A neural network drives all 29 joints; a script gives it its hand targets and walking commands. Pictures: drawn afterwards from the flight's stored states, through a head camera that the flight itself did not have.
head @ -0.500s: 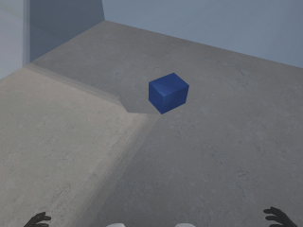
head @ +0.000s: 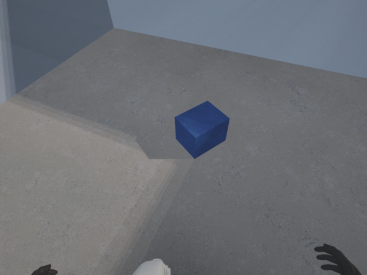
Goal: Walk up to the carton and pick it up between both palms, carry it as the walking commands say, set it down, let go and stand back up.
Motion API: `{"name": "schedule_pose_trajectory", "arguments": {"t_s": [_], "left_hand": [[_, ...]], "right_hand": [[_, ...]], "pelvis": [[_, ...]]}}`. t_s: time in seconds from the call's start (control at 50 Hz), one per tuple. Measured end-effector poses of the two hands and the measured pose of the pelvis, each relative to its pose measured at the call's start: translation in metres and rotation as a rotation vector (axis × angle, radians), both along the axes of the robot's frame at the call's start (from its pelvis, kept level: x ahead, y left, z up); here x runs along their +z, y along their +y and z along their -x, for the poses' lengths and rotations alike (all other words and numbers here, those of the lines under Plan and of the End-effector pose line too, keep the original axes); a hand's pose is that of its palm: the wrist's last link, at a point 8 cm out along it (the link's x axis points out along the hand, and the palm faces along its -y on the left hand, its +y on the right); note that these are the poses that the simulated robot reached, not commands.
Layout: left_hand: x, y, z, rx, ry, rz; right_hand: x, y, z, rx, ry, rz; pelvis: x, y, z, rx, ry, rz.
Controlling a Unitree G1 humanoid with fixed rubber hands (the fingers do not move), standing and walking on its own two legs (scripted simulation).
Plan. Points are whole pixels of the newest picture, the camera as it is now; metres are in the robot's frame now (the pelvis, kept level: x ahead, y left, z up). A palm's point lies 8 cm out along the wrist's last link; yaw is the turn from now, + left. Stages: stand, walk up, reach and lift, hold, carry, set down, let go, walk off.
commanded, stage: walk up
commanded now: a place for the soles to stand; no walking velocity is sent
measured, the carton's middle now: (201, 129) +1.09 -0.01 -0.63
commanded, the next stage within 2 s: none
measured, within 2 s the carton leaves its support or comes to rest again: neither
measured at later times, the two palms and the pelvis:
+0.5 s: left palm (71, 183) +0.30 +0.31 -0.01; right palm (339, 210) +0.30 -0.33 -0.05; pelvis +0.20 -0.02 +0.02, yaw +1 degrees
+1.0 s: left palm (100, 129) +0.50 +0.31 -0.03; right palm (315, 143) +0.51 -0.34 -0.05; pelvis +0.41 -0.01 +0.01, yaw +2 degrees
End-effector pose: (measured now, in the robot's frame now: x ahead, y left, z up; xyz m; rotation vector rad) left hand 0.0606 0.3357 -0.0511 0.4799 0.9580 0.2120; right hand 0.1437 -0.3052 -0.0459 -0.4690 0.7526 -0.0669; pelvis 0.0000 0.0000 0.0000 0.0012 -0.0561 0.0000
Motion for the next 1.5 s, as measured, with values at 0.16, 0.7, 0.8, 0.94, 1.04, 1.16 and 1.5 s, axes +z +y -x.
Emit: {"name": "schedule_pose_trajectory", "arguments": {"t_s": [0.16, 0.7, 0.8, 0.94, 1.04, 1.16, 1.5], "left_hand": [[0.004, -0.03, -0.122, -0.126, -0.04, 0.081], [-0.006, 0.017, -0.258, 0.069, 0.051, 0.015], [-0.005, -0.007, -0.33, -0.007, 0.022, 0.077], [0.014, -0.029, -0.428, -0.104, -0.073, 0.036], [0.027, -0.019, -0.446, -0.035, -0.075, -0.025], [0.025, 0.0, -0.451, 0.039, 0.019, -0.026], [-0.002, -0.015, -0.59, 0.041, 0.018, 0.066]], "right_hand": [[0.015, -0.016, -0.014, -0.125, 0.044, 0.039], [0.012, 0.011, -0.307, 0.008, -0.023, 0.034], [0.02, 0.001, -0.318, -0.041, 0.003, 0.052], [0.002, -0.037, -0.334, -0.114, 0.104, 0.043], [-0.005, -0.028, -0.394, -0.076, 0.121, 0.012], [0.003, 0.003, -0.481, 0.018, 0.071, -0.011], [-0.007, 0.001, -0.567, -0.112, 0.116, -0.02]], "pelvis": [[0.016, -0.001, -0.066, -0.051, -0.006, -0.019], [0.003, 0.012, -0.288, 0.038, -0.016, -0.017], [0.013, 0.008, -0.325, 0.015, -0.009, -0.029], [0.009, -0.012, -0.385, 0.013, -0.002, -0.005], [0.014, -0.014, -0.424, 0.038, -0.005, 0.008], [0.02, -0.004, -0.469, 0.04, -0.001, -0.006], [0.024, 0.003, -0.543, 0.018, 0.015, 0.001]]}}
